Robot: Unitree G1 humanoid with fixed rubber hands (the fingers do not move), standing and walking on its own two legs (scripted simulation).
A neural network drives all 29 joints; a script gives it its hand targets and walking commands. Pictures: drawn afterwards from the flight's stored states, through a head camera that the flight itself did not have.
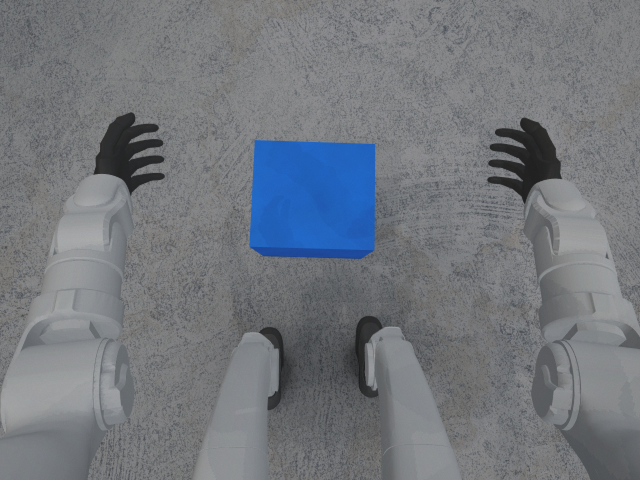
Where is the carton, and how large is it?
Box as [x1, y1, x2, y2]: [249, 140, 374, 258]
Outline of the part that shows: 255,140 249,246 262,255 360,258 373,250 374,144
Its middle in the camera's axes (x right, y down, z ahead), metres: -0.01 -0.08 +0.95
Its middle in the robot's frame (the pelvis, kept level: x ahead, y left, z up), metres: +0.51 +0.01 -0.57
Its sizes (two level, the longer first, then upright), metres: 0.269 0.239 0.233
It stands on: the floor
